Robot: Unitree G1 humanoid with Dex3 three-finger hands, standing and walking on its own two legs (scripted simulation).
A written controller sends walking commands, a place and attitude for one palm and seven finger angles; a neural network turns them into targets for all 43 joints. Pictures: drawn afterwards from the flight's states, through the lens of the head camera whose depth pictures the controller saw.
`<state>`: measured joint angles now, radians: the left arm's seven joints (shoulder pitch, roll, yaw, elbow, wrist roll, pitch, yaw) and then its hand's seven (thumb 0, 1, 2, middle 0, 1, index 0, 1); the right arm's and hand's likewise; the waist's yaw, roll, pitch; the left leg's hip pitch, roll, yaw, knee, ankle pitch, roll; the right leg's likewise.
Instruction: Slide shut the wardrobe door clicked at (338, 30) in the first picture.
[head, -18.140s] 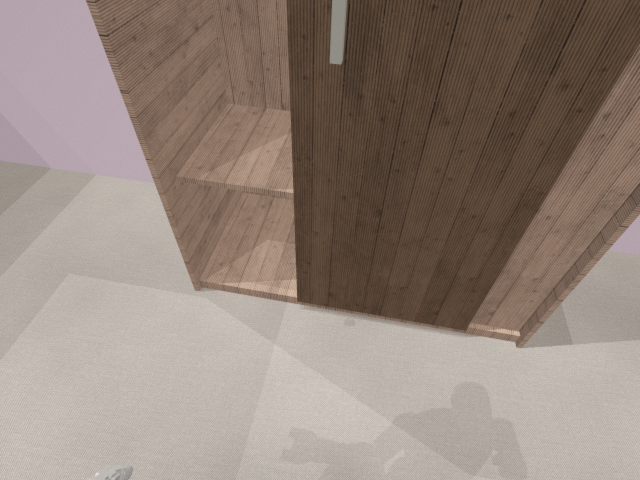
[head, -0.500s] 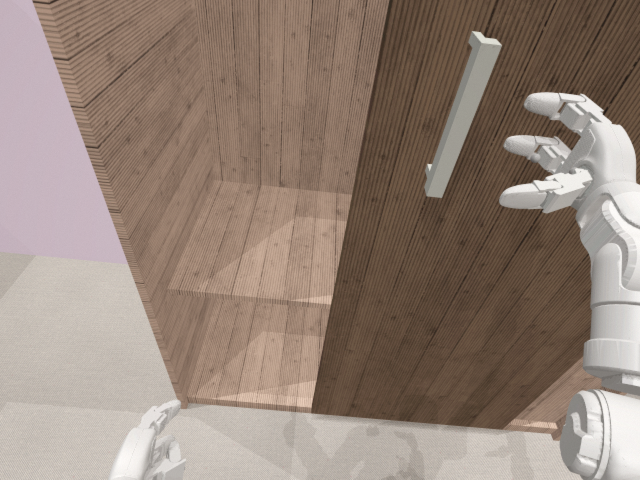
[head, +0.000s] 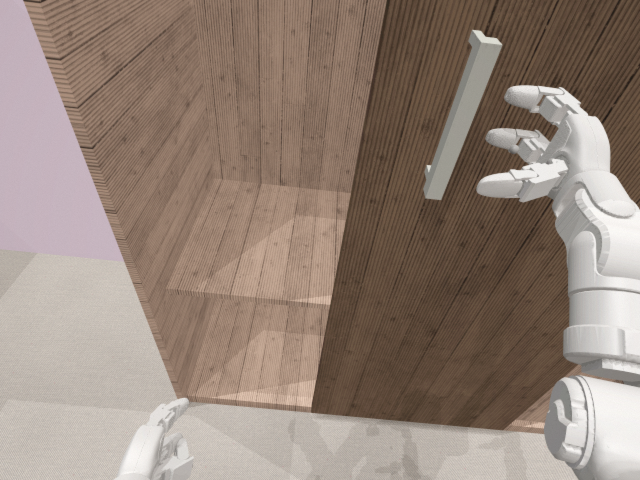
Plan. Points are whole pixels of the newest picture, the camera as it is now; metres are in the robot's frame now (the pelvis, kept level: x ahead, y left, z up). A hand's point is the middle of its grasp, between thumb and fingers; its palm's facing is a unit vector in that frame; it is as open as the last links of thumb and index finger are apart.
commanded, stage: move the hooked fingers beside the handle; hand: right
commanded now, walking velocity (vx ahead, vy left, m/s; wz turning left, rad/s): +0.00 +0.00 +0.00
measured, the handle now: (453, 121) +0.47 -0.11 +0.27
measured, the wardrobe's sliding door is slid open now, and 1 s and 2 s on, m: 0.38 0.38 0.38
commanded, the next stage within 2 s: feel for the door with the fingertips in 0.50 s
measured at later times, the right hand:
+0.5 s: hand (523, 149) +0.40 -0.17 +0.28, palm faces +0.03 +1.00 -0.01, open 14.0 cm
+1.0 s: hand (486, 147) +0.40 -0.13 +0.27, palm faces -0.02 +1.00 +0.00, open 14.0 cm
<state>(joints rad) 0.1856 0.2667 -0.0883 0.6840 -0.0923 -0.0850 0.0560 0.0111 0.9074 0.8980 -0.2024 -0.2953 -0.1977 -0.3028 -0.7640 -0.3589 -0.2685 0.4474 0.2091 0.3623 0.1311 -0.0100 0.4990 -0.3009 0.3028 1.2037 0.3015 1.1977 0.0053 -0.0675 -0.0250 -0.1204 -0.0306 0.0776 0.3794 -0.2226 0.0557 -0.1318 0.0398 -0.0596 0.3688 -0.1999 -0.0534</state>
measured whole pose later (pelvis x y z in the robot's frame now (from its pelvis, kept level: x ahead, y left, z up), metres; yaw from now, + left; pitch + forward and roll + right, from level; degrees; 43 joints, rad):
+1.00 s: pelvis +0.00 +0.00 +0.00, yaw +0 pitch -2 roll +0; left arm 0.16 0.27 -0.08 0.71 -0.09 -0.07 0.05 0.01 0.91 0.90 -0.20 -0.30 -0.20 -0.30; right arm -0.75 -0.27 -0.21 0.35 0.23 0.40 0.07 -0.01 0.50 -0.30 0.30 1.20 0.30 1.20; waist 0.00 -0.07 -0.03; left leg -0.11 -0.03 0.08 0.38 -0.23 0.05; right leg -0.13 0.04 -0.05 0.38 -0.20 -0.05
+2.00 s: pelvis -0.01 +0.01 +0.00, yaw -1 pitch -3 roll +0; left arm 0.18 0.28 -0.07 0.71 -0.10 -0.07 0.06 0.01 0.91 0.90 -0.20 -0.30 -0.20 -0.30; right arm -0.81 -0.30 -0.20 0.45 0.21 0.38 0.06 -0.01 0.50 -0.30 0.30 1.21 0.30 1.20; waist 0.00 -0.06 -0.02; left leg -0.11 -0.04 0.09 0.37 -0.21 0.07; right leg -0.14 0.03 -0.04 0.38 -0.20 -0.04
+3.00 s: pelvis +0.00 -0.01 +0.00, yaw +0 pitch -2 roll +0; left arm 0.19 0.26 -0.07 0.71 -0.08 -0.06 0.05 0.01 0.91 0.90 -0.20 -0.30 -0.20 -0.30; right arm -0.80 -0.26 -0.18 0.41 0.21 0.39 0.03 -0.01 0.50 -0.30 0.30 1.20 0.30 1.20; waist 0.00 -0.06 -0.03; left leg -0.10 -0.03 0.08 0.36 -0.21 0.05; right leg -0.12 0.04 -0.05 0.36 -0.20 -0.06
